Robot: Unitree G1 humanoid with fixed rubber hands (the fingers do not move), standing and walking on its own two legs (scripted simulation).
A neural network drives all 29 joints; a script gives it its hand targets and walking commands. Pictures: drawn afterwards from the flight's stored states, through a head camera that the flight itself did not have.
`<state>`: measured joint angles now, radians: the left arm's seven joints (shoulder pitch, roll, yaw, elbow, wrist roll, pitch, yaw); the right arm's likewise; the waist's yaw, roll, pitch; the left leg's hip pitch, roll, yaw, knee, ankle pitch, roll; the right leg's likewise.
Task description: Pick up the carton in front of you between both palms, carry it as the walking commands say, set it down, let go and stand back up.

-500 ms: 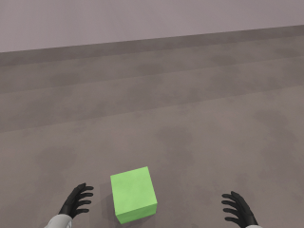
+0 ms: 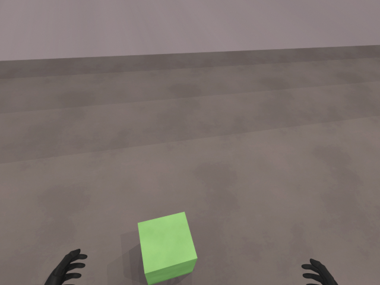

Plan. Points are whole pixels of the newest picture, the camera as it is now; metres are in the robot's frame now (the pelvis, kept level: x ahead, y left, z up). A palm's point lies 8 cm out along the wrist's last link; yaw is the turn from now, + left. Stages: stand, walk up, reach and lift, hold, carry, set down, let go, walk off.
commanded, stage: stand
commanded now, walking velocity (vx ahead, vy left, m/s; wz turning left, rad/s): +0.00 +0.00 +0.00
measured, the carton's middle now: (166, 248) +0.37 +0.08 -0.64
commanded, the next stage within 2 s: none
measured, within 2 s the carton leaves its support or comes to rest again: neither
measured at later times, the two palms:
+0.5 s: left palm out of the picture +0.12 +0.30 -0.10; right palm out of the picture +0.12 -0.29 -0.08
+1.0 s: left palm out of the picture +0.08 +0.31 -0.10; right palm out of the picture +0.08 -0.30 -0.08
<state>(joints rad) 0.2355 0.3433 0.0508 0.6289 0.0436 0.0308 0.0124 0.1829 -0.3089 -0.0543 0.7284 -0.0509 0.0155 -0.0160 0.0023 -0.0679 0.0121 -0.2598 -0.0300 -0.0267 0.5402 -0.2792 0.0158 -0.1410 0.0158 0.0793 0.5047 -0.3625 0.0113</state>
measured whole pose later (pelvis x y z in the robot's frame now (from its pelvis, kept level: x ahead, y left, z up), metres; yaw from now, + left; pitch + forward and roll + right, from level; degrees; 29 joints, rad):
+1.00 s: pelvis -0.01 +0.00 +0.01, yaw +0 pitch -2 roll +0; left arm 0.19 0.39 0.00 0.94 0.03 -0.01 0.02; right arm 0.12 -0.36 -0.01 1.01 -0.02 0.00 -0.01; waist -0.01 -0.04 0.03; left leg -0.17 -0.03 -0.02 0.41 -0.20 0.02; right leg -0.05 0.00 0.08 0.37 -0.28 0.02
